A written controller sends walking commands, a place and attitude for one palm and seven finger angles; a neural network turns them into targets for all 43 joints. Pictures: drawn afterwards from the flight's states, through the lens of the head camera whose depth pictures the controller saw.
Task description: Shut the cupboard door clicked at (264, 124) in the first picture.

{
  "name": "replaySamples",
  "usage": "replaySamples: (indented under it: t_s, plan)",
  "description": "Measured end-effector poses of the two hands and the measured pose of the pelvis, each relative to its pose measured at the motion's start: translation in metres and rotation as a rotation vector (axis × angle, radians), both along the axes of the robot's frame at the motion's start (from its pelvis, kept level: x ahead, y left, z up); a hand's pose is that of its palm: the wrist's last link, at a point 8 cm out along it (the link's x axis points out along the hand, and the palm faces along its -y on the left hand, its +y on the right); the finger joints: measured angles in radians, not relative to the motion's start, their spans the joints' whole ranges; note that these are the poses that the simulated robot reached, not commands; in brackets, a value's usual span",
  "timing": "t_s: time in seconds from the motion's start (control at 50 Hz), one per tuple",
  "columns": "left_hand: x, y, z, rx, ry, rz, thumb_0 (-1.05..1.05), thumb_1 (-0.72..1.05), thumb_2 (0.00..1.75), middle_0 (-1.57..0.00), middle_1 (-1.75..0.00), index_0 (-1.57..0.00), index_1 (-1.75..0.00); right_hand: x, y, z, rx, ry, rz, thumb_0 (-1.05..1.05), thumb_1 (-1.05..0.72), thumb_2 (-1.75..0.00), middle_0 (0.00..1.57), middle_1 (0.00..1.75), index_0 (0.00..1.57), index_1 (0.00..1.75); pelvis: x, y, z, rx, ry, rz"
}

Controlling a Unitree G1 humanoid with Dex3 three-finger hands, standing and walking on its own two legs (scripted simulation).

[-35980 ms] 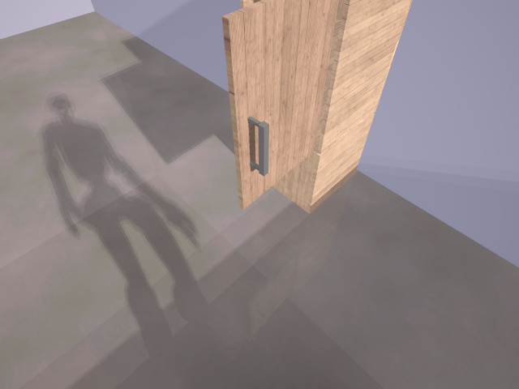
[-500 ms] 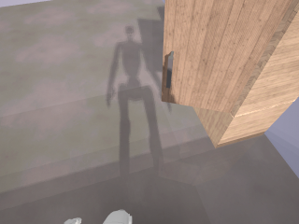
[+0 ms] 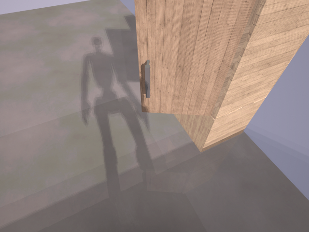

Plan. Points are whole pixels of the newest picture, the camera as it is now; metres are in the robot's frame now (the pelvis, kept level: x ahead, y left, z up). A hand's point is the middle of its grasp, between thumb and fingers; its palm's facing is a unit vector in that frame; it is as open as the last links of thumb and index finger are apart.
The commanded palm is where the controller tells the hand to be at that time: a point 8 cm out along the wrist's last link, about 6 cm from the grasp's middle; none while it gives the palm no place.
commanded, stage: take the last steps up to it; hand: left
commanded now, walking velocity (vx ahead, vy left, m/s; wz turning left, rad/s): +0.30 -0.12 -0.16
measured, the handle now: (148, 79) +0.73 +0.07 -0.08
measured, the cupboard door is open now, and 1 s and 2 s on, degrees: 60 60 60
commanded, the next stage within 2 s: come to a stop and stand still in 0.66 s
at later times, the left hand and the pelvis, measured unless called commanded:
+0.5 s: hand out of the picture +0.14 +0.18 -0.19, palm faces -0.04 -0.99 -0.13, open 7.4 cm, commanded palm none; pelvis +0.14 +0.00 +0.00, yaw -4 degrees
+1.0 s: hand (139, 160) +0.37 +0.08 -0.16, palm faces -0.05 -0.97 -0.22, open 7.2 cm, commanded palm none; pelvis +0.26 -0.09 +0.00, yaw -4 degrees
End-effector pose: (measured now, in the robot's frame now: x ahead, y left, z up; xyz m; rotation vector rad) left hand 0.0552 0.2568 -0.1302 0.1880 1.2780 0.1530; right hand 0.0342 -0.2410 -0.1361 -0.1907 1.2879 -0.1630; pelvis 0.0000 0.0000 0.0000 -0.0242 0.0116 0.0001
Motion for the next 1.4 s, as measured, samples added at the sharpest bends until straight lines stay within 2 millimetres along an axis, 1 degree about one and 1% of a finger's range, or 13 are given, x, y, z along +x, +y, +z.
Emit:
replaySamples:
  t_s: [0.08, 0.14, 0.28, 0.38, 0.46, 0.62, 0.76, 0.86, 0.98, 1.08, 1.18, 1.28, 1.4]
  plan:
    - [0.008, -0.015, -0.001, 0.013, -0.027, 0.000, 0.00, 0.91, 0.90, -0.19, -0.30, -0.20, -0.30, -0.011, -0.022, -0.012, 0.002, 0.061, -0.039, 0.01, -0.90, -0.90, 0.20, 0.30, 0.21, 0.30, 0.012, -0.011, -0.006, 0.001, -0.004, -0.002]
    - [0.004, -0.024, 0.002, 0.004, -0.014, 0.021, 0.00, 0.91, 0.90, -0.20, -0.30, -0.20, -0.30, 0.001, -0.031, -0.004, -0.010, 0.072, -0.037, 0.01, -0.90, -0.90, 0.20, 0.30, 0.20, 0.30, 0.026, -0.015, 0.000, 0.006, -0.005, -0.003]
    - [-0.001, -0.040, -0.014, -0.062, 0.119, 0.029, 0.00, 0.91, 0.90, -0.20, -0.30, -0.20, -0.30, 0.071, -0.032, 0.014, -0.037, -0.021, -0.020, 0.01, -0.90, -0.90, 0.20, 0.30, 0.20, 0.30, 0.065, -0.013, 0.003, 0.001, 0.004, -0.011]
    - [0.014, -0.035, -0.039, -0.108, 0.197, 0.046, 0.00, 0.91, 0.90, -0.20, -0.30, -0.20, -0.30, 0.129, -0.015, 0.010, -0.064, -0.103, 0.010, 0.01, -0.90, -0.90, 0.20, 0.30, 0.20, 0.30, 0.104, 0.000, -0.013, -0.006, -0.007, -0.026]
    - [0.055, -0.028, -0.038, -0.105, 0.202, -0.005, 0.01, 0.91, 0.90, -0.20, -0.30, -0.20, -0.30, 0.142, -0.003, 0.013, -0.060, -0.118, -0.020, 0.00, -0.90, -0.90, 0.20, 0.30, 0.20, 0.30, 0.128, 0.003, -0.009, 0.004, -0.018, -0.063]
    - [0.176, -0.027, -0.007, -0.056, 0.021, -0.054, 0.00, 0.91, 0.90, -0.19, -0.30, -0.20, -0.30, 0.116, 0.012, 0.014, 0.017, 0.067, -0.103, 0.00, -0.90, -0.90, 0.20, 0.30, 0.20, 0.30, 0.173, -0.008, 0.011, 0.003, -0.012, -0.071]
    - [0.265, -0.064, 0.003, -0.019, -0.048, -0.133, 0.00, 0.91, 0.90, -0.19, -0.30, -0.19, -0.30, 0.106, -0.004, 0.000, 0.087, 0.198, -0.202, 0.00, -0.90, -0.90, 0.20, 0.30, 0.21, 0.30, 0.218, -0.042, 0.006, 0.026, -0.009, -0.085]
    - [0.304, -0.104, -0.003, 0.002, -0.088, -0.151, 0.00, 0.91, 0.90, -0.19, -0.30, -0.19, -0.30, 0.127, -0.038, -0.021, 0.107, 0.253, -0.225, 0.01, -0.90, -0.90, 0.20, 0.30, 0.20, 0.30, 0.250, -0.072, -0.008, 0.031, -0.008, -0.087]
    - [0.313, -0.132, 0.003, -0.011, -0.090, -0.094, -0.01, 0.93, 0.90, -0.20, -0.30, -0.20, -0.30, 0.192, -0.070, -0.013, 0.068, 0.183, -0.170, 0.01, -0.90, -0.90, 0.20, 0.30, 0.20, 0.30, 0.262, -0.086, 0.003, 0.047, -0.003, -0.068]
    - [0.304, -0.121, 0.007, 0.006, -0.084, -0.060, -0.01, 0.93, 0.90, -0.20, -0.30, -0.20, -0.30, 0.253, -0.087, -0.005, 0.029, 0.062, -0.098, 0.00, -0.91, -0.90, 0.20, 0.30, 0.20, 0.30, 0.260, -0.084, 0.007, 0.051, 0.000, -0.064]
    - [0.280, -0.095, 0.003, 0.024, -0.048, -0.032, -0.01, 0.92, 0.90, -0.20, -0.30, -0.20, -0.30, 0.298, -0.085, 0.007, 0.000, -0.069, -0.044, 0.00, -0.91, -0.90, 0.19, 0.30, 0.20, 0.30, 0.252, -0.072, 0.006, 0.043, -0.002, -0.055]
    - [0.252, -0.063, -0.013, 0.012, -0.014, -0.005, 0.00, 0.91, 0.90, -0.20, -0.30, -0.20, -0.30, 0.309, -0.065, 0.016, -0.031, -0.144, -0.004, 0.00, -0.91, -0.90, 0.19, 0.30, 0.20, 0.30, 0.245, -0.052, -0.002, 0.025, -0.005, -0.056]
    - [0.220, -0.038, -0.020, -0.007, 0.059, 0.026, 0.00, 0.91, 0.90, -0.20, -0.30, -0.20, -0.30, 0.279, -0.031, 0.018, -0.038, -0.086, 0.025, 0.00, -0.90, -0.90, 0.20, 0.30, 0.20, 0.30, 0.238, -0.033, 0.000, 0.018, -0.019, -0.056]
